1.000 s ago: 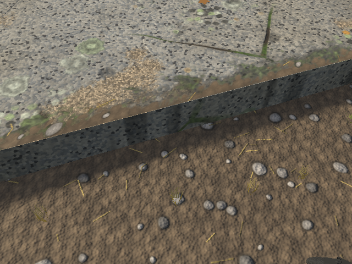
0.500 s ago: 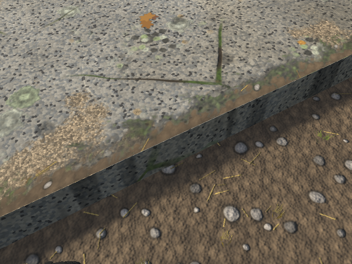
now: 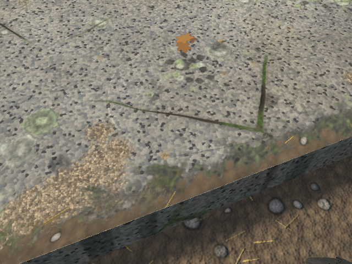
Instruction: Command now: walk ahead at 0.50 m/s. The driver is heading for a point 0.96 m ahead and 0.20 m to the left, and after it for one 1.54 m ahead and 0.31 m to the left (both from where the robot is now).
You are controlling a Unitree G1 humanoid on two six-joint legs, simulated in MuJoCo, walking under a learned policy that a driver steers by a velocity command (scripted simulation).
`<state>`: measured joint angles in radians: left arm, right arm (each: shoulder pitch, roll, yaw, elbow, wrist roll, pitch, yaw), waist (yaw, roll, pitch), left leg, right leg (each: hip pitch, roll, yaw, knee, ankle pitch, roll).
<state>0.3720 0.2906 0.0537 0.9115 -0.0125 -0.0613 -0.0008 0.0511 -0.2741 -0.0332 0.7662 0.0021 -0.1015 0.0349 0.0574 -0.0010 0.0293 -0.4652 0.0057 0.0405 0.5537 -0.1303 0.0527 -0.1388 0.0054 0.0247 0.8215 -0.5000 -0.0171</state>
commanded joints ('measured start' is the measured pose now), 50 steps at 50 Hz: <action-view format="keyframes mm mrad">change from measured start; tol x32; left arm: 1 -64 142 20 -107 -28 -55 -10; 19 -416 54 3 -236 1 -29 -19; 25 80 220 68 -102 24 -17 -6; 50 14 159 -19 26 0 23 59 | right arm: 1 277 -172 -52 24 9 4 -12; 50 -82 91 78 -277 7 54 0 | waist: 1 -151 136 -183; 50 -155 -101 -93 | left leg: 1 673 326 -536 -270 -196 193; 7 293 222 -224 -416 176 189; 20 507 252 -114 -319 332 102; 23 379 153 -58 72 471 41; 25 -182 -57 -97 655 -486 -48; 34 -223 83 -87 967 -180 -76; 43 -1251 53 -148 1830 -417 -41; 50 -202 1 215 976 -219 61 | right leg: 1 -629 -58 68 423 35 -30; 20 -416 -71 -4 -309 454 -30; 23 81 -75 -2 -353 540 -109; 25 556 -413 576 -435 559 -295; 30 -21 -264 173 -662 369 -177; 43 364 -412 45 -575 338 -155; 46 -17 -276 -169 -686 332 -84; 48 -263 -269 -247 -878 476 -117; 50 -92 -277 -319 -754 1496 -154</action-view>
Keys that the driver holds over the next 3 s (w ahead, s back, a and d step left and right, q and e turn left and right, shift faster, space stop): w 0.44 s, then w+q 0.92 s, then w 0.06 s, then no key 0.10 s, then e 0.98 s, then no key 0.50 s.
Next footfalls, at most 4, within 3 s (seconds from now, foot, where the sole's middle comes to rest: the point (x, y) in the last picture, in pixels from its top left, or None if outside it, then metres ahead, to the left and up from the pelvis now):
0.46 right None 0.40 -0.14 -0.76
1.06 left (156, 177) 0.69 0.14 -0.57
1.62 right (156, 100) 1.07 0.17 -0.57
2.18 left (111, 113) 0.99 0.35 -0.57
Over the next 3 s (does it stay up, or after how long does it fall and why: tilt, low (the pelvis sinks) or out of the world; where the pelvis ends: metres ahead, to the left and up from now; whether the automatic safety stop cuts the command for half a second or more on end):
stays up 0.95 0.19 0.20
